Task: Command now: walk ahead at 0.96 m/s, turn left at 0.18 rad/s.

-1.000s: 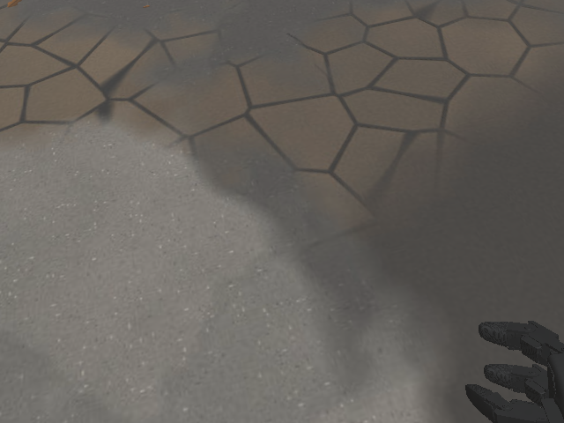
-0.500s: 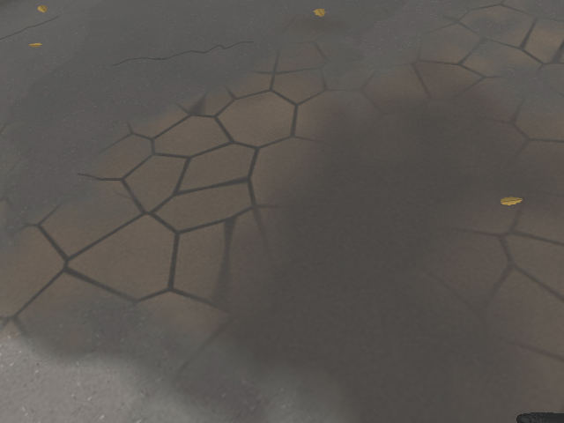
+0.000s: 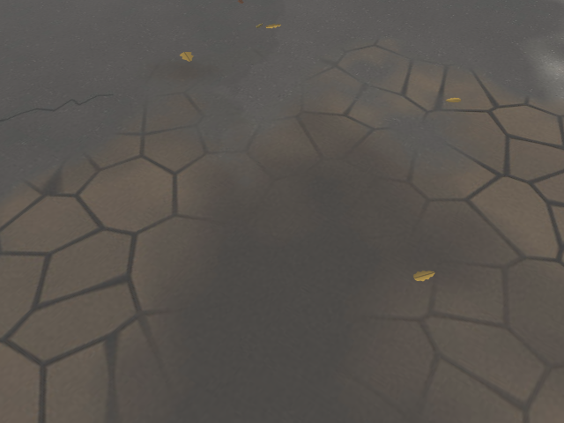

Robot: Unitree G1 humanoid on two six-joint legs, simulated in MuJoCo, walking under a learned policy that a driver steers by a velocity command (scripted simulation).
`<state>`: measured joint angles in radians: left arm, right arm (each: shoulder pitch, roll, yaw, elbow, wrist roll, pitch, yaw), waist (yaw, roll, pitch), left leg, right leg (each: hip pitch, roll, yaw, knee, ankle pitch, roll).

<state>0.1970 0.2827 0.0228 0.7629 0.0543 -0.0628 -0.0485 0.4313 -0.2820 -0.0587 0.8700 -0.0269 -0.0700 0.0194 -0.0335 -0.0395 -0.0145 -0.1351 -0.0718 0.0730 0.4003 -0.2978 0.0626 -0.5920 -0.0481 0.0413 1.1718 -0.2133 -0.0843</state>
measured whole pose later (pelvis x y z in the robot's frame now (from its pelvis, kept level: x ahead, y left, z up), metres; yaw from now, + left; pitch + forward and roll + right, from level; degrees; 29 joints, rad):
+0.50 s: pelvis +0.37 -0.02 +0.00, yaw +23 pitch +1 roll -2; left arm 0.15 0.31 0.07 0.80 0.00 -0.07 0.03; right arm 0.13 -0.36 -0.10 0.64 0.03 0.03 0.00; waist 0.04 0.03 0.12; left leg -0.66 0.09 0.05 0.89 -0.14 -0.03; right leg -0.14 -0.03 -0.27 0.39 -0.25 -0.02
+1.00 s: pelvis +0.54 +0.03 +0.00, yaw +51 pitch +2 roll -1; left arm -0.01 0.30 0.06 0.71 -0.01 -0.02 0.01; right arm 0.17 -0.35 -0.11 0.55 0.02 0.07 -0.03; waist -0.04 0.00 0.07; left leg -0.38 -0.17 -0.26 0.52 -0.15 0.04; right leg -0.47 0.05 0.19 0.68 -0.29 0.08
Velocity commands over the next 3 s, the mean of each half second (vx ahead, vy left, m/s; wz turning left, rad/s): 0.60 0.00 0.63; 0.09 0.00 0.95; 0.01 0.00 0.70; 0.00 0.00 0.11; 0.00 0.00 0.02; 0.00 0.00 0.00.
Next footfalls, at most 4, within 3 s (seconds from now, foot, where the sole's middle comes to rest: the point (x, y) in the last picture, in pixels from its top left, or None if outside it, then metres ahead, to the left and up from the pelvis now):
0.22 right None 0.43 -0.11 -0.77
0.64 left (220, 408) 0.55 0.16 -0.77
1.06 right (271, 338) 0.73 0.03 -0.77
1.46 left None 0.47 0.10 -0.77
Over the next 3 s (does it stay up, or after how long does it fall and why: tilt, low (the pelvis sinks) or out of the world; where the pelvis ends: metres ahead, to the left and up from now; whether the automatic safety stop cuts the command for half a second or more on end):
stays up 0.60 0.03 0.00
